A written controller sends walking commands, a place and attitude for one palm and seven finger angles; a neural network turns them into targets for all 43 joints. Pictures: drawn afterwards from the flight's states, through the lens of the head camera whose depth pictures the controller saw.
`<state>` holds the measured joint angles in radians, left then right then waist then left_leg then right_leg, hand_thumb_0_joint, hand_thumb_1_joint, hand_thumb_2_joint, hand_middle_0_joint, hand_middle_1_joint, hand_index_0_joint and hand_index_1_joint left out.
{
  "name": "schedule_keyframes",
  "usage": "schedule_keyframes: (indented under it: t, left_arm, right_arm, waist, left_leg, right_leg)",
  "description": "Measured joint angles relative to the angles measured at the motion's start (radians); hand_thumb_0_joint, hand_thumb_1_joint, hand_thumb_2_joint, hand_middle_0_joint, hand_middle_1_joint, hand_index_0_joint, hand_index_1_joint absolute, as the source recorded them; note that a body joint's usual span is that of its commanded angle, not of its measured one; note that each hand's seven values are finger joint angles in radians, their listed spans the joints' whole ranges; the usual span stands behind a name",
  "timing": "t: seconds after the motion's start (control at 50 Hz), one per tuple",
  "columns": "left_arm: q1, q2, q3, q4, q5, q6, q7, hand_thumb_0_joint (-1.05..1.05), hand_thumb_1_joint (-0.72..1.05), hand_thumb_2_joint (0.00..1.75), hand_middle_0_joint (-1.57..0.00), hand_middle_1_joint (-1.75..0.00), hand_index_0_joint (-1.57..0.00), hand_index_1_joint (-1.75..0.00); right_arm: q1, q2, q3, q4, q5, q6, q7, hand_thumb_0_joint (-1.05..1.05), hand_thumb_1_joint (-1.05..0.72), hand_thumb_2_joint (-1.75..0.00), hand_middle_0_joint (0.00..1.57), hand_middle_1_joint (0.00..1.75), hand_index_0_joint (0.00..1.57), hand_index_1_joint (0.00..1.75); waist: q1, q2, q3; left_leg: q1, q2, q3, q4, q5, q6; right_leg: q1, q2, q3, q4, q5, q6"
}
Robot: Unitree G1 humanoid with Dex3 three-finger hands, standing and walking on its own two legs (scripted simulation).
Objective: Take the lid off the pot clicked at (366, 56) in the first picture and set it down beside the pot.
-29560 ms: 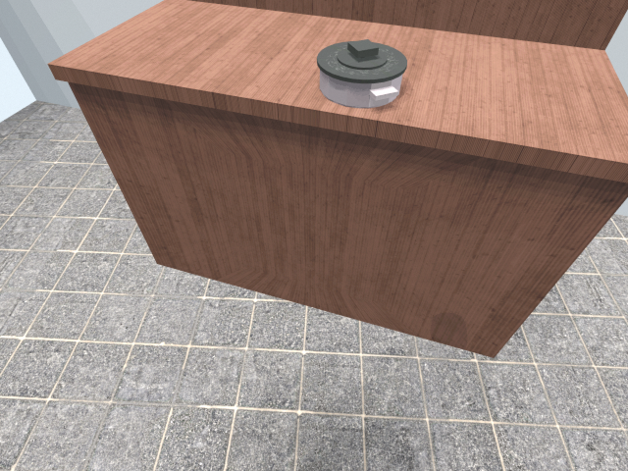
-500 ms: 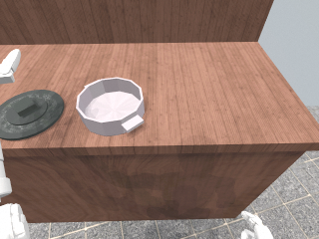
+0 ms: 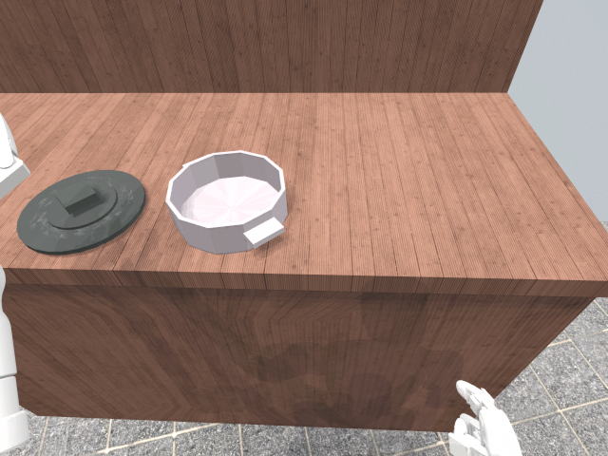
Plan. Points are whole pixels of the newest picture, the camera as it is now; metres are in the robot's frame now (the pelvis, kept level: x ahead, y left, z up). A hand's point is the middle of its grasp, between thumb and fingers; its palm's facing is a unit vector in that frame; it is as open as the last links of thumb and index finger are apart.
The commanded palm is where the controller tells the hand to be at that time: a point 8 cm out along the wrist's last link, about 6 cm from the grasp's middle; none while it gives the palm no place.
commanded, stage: draw the hand back to the body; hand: left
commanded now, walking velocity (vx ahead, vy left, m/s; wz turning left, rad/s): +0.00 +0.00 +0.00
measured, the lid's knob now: (76, 196) +0.43 +0.42 +0.10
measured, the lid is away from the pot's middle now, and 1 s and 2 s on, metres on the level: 0.24 0.24 0.24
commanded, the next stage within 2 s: step back with the hand held close in 0.88 s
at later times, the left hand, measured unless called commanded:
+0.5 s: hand out of the picture +0.21 +0.27 +0.28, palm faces +0.52 -0.82 -0.23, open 7.4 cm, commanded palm +0.15 +0.31 +0.28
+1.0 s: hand out of the picture +0.16 +0.26 +0.28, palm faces +0.51 -0.81 -0.30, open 7.4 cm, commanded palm +0.11 +0.30 +0.28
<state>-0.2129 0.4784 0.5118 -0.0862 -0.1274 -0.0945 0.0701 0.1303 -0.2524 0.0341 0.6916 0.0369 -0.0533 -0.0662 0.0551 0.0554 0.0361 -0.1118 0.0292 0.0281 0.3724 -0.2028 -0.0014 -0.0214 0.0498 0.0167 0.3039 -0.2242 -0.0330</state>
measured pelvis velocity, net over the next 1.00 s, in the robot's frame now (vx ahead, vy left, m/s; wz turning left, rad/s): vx -0.01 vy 0.02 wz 0.01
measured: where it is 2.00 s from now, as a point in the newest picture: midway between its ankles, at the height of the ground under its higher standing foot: outside the picture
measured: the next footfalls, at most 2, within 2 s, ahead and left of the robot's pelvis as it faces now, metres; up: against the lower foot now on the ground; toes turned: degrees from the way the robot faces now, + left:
none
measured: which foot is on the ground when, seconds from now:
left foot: down 0.00-1.00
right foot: down 0.00-1.00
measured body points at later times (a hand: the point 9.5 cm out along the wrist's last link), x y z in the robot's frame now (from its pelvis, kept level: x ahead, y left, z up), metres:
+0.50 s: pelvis +0.00 +0.02 +0.00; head -0.02 +0.00 +0.45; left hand +0.18 +0.31 +0.29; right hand +0.19 -0.20 -0.09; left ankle +0.00 +0.12 -0.75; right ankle -0.03 -0.10 -0.75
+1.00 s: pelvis -0.01 +0.02 +0.00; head -0.04 +0.01 +0.45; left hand +0.13 +0.30 +0.29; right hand +0.20 -0.18 -0.08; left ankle +0.00 +0.12 -0.75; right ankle -0.03 -0.10 -0.75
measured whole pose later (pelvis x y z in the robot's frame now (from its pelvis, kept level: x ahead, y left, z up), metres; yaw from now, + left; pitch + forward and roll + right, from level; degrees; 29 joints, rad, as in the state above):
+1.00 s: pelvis -0.01 +0.02 +0.00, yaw +1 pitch -6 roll -1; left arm 0.27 0.39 0.46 -0.65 -0.14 -0.13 0.06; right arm 0.13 -0.20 0.04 0.68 0.00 -0.08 -0.06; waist 0.08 0.05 0.03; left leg -0.09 0.00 0.02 0.39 -0.20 0.02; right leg 0.02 0.02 0.01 0.29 -0.21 -0.01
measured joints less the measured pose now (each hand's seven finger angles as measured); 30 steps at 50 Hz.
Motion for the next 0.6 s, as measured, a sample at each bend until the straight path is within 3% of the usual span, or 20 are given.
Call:
schedule_keyframes:
  t: [0.22,0.6]
  left_arm:
    - [0.114,-0.052,-0.007,-0.162,-0.014,-0.017,0.000,0.01,0.84,0.91,-0.22,-0.30,-0.23,-0.30]
    - [0.367,-0.087,-0.032,-0.440,-0.022,-0.031,-0.016,0.01,0.89,0.90,-0.20,-0.30,-0.21,-0.31]
  right_arm:
    - [-0.004,0.019,0.001,0.008,-0.013,-0.010,0.000,0.01,-0.91,-0.89,0.20,0.30,0.20,0.30]
    - [0.003,0.031,-0.006,0.004,-0.033,-0.018,0.007,0.01,-0.91,-0.89,0.20,0.30,0.20,0.30]
  waist:
    - [0.009,0.003,0.001]
    - [0.014,-0.005,-0.007]
  left_leg:
    - [0.018,-0.008,0.004,-0.011,0.008,0.007]
    - [0.027,-0.020,0.008,0.004,-0.001,0.023]
  right_leg:
    - [0.018,-0.008,0.003,-0.012,0.009,0.008]
    - [0.035,-0.022,0.006,-0.012,0.009,0.024]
